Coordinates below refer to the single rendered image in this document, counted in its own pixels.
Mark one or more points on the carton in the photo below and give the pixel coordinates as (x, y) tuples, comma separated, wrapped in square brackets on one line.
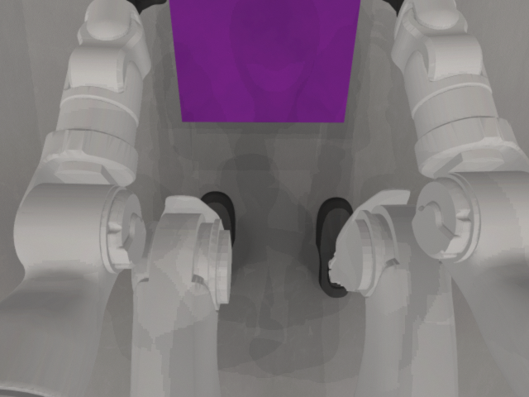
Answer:
[(264, 60)]

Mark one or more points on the left robot foot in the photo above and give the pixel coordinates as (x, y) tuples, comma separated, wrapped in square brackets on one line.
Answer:
[(223, 206)]

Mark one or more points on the right robot forearm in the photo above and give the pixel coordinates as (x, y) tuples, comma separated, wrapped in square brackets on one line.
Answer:
[(449, 95)]

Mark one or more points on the left robot forearm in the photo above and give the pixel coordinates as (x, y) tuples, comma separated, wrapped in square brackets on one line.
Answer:
[(101, 102)]

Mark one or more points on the robot left shin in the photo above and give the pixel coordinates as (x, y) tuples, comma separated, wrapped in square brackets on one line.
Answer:
[(173, 204)]

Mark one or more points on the robot right upper arm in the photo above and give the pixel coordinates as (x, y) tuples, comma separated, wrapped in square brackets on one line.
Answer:
[(477, 224)]

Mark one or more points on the robot left upper arm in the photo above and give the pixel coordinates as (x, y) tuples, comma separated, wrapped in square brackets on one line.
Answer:
[(73, 241)]

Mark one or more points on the robot right hand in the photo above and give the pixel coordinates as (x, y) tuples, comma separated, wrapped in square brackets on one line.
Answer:
[(396, 4)]

